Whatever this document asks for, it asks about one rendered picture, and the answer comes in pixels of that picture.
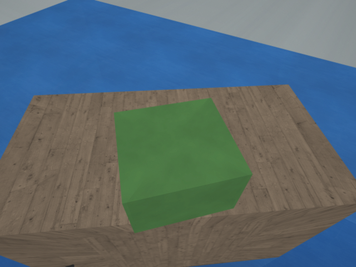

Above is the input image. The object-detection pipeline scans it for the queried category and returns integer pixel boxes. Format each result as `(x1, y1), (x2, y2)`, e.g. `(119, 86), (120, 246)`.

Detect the carton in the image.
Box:
(114, 98), (253, 233)

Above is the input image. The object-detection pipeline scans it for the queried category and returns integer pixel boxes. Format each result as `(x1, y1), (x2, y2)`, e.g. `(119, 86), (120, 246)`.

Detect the pedestal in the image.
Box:
(0, 85), (356, 267)

